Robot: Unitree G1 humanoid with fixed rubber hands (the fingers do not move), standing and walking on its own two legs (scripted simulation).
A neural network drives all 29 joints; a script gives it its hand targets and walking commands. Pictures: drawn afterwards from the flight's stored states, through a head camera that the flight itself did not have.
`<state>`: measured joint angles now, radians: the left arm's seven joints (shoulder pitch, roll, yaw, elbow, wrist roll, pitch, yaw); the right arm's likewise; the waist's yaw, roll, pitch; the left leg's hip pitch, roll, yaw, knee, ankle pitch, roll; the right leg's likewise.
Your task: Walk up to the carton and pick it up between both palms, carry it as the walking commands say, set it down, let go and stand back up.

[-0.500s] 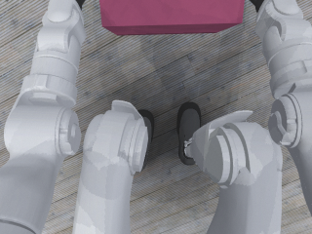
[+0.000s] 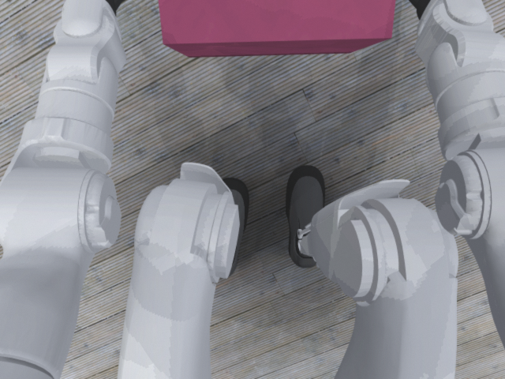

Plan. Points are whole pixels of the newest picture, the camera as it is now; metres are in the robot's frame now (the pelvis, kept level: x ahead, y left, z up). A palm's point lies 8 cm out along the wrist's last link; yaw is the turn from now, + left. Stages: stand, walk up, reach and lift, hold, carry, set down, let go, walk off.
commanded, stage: set down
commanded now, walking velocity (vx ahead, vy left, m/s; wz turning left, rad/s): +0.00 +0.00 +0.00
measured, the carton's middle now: out of the picture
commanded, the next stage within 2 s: let go in 1.54 s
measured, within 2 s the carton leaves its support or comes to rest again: neither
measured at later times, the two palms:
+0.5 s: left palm out of the picture +0.54 +0.22 -0.13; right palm out of the picture +0.56 -0.18 -0.12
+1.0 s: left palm out of the picture +0.53 +0.23 +0.01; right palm out of the picture +0.56 -0.19 +0.01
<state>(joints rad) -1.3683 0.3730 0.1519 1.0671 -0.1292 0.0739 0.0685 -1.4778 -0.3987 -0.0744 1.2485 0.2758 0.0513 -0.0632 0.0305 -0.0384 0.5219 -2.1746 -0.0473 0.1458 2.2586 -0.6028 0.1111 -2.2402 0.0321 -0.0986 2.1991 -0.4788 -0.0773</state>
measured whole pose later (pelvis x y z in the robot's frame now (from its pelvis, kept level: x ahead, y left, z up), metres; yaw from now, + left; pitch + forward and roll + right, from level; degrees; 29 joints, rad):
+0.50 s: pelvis +0.00 +0.00 +0.01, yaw +0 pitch +28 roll +1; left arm -1.33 0.42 0.15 0.72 -0.17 0.29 0.10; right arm -1.34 -0.45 -0.11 0.71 0.28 0.27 -0.11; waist 0.03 -0.04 0.53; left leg -2.12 -0.05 0.14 2.25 -0.61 0.10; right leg -2.19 0.03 -0.10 2.19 -0.49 -0.09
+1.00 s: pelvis +0.00 -0.02 +0.12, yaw +2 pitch +27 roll +2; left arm -1.28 0.49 0.16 0.57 -0.17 0.46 0.04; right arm -1.26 -0.45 -0.15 0.47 0.28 0.49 -0.11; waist 0.03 -0.04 0.52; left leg -1.79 -0.11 0.05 1.89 -0.57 0.03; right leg -1.84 0.03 -0.10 1.86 -0.49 -0.12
